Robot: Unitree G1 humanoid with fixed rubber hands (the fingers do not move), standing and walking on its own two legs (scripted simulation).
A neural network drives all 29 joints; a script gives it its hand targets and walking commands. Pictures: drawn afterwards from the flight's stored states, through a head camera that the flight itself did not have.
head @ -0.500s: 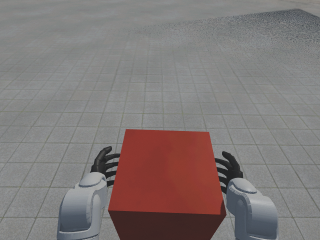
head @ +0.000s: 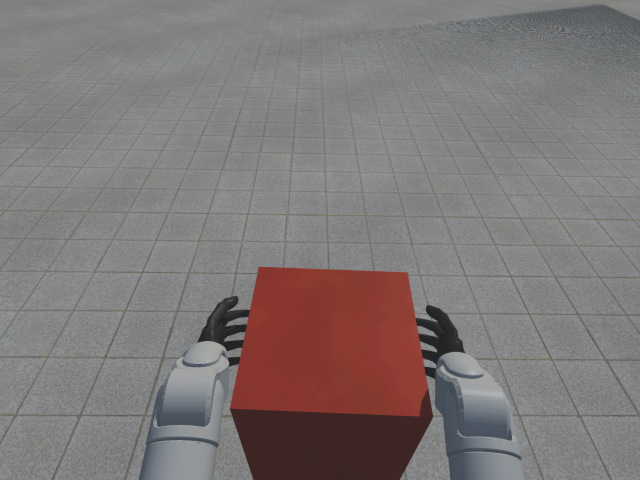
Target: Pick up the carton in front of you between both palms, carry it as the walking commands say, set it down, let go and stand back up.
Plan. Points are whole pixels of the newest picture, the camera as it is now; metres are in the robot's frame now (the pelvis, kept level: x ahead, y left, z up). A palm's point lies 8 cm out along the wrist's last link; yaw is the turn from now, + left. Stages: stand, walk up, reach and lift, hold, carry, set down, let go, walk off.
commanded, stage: carry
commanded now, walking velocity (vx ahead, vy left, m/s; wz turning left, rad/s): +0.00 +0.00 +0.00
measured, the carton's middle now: (328, 379) +0.29 +0.00 -0.05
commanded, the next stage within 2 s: hold in 0.54 s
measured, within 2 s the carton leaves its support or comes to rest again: neither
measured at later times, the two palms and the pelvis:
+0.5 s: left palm (209, 348) +0.28 +0.15 +0.04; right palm (443, 358) +0.28 -0.14 +0.04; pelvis +0.00 +0.00 +0.00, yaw +0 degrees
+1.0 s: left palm (188, 372) +0.24 +0.17 +0.05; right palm (434, 360) +0.27 -0.13 +0.05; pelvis -0.04 -0.01 +0.00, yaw +6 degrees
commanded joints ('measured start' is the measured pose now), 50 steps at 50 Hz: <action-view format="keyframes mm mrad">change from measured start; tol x4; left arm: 1 -442 -785 -454 3 -199 -116 -180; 7 -498 -864 -473 60 -201 -198 -205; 16 -434 -882 -514 12 -222 -124 -207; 27 -473 -897 -516 6 -232 -125 -212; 28 -360 -925 -489 -1 -226 -118 -219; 31 -342 -874 -441 11 -177 -140 -195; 44 -551 -943 -443 112 -199 -130 -267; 50 -812 -931 -257 355 -110 -184 -309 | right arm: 1 -467 766 464 -19 211 -125 197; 7 -522 844 484 39 212 -207 221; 16 -459 862 521 -15 236 -132 221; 27 -495 879 526 -17 246 -134 225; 28 -368 893 510 -39 236 -124 229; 31 -427 827 505 -63 218 -140 233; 44 -535 923 416 106 178 -148 263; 50 -828 966 287 323 122 -188 296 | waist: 1 1 1 -208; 12 2 2 -264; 27 2 1 -237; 28 -5 28 -161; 29 17 28 -210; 36 7 18 -161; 50 19 -20 3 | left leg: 1 48 102 -100 -77 165 6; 15 72 104 -99 -45 251 7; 27 63 103 -101 -58 227 11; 28 197 -148 -266 -101 527 23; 30 284 -136 -284 -108 600 12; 32 291 -142 -272 -148 449 4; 35 362 -145 -271 -139 472 -3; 44 240 -145 -254 -166 179 -3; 50 128 -144 -229 -132 -113 26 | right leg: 1 89 -106 106 -65 186 -5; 15 102 -109 100 -33 258 -1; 27 91 -108 101 -42 225 2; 28 278 149 241 -78 481 -14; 30 279 144 258 -87 550 3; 33 241 164 241 -123 362 12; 44 213 153 241 -171 97 -10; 50 149 129 232 -149 -184 -8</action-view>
